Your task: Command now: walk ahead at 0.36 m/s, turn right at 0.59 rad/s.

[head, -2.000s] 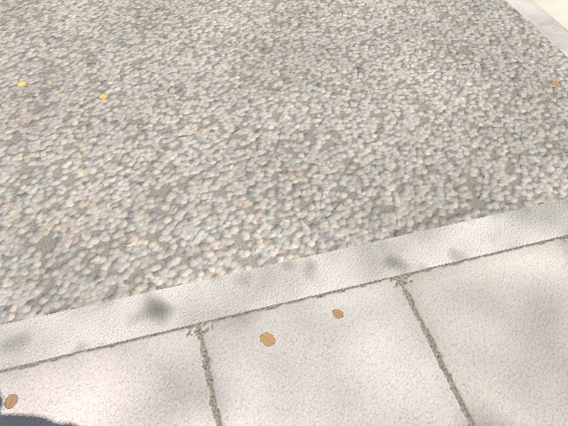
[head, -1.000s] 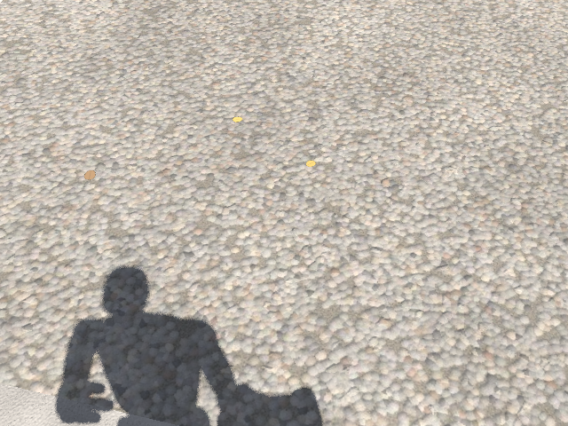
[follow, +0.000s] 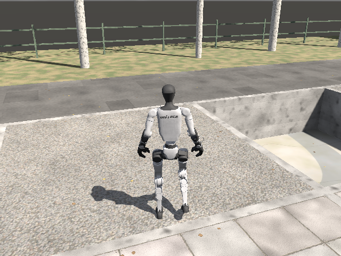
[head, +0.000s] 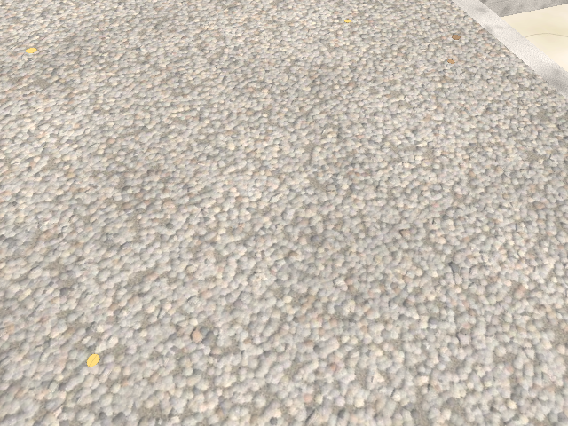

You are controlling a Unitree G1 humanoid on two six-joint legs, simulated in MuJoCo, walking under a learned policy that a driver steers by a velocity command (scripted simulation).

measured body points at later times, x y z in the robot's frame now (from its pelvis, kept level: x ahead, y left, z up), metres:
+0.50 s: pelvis +0.15 -0.04 -0.01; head +0.18 -0.06 +0.44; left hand +0.37 +0.16 -0.09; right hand +0.21 -0.33 -0.14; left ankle +0.17 +0.12 -0.70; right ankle +0.21 -0.14 -0.74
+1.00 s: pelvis +0.27 +0.01 +0.01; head +0.29 +0.05 +0.46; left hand +0.48 +0.27 -0.08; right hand +0.26 -0.27 -0.10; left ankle +0.17 +0.09 -0.74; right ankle +0.43 -0.16 -0.68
